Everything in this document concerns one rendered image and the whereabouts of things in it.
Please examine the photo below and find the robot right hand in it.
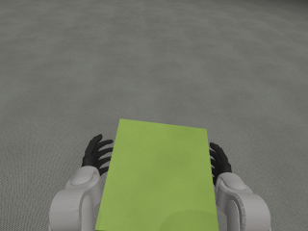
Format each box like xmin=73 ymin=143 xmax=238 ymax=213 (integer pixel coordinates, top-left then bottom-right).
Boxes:
xmin=209 ymin=142 xmax=232 ymax=186

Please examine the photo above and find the robot left forearm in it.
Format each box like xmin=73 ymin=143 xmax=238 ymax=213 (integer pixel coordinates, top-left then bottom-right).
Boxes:
xmin=48 ymin=166 xmax=103 ymax=231

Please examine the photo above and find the robot left hand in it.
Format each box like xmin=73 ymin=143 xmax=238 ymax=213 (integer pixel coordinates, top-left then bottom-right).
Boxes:
xmin=81 ymin=134 xmax=114 ymax=176

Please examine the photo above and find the carton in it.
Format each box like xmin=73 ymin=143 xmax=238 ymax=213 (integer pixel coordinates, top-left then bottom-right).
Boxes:
xmin=94 ymin=118 xmax=219 ymax=231

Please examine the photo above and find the robot right forearm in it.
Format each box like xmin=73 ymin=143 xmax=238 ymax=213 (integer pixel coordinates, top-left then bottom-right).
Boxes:
xmin=215 ymin=172 xmax=271 ymax=231

